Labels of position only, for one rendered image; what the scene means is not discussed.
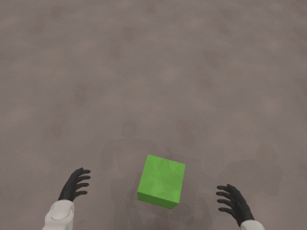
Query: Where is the right robot hand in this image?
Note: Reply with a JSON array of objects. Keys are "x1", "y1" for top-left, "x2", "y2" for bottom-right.
[{"x1": 216, "y1": 184, "x2": 255, "y2": 228}]

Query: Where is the right robot forearm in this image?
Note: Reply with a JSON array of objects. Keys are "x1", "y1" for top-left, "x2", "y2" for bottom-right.
[{"x1": 240, "y1": 219, "x2": 265, "y2": 230}]

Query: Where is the left robot forearm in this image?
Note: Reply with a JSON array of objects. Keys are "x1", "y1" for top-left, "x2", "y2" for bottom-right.
[{"x1": 42, "y1": 199, "x2": 75, "y2": 230}]

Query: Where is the left robot hand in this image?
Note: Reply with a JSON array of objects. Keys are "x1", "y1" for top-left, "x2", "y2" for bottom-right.
[{"x1": 58, "y1": 168, "x2": 91, "y2": 201}]

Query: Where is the carton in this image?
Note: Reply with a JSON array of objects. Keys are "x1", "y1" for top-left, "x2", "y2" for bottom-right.
[{"x1": 137, "y1": 154, "x2": 185, "y2": 210}]

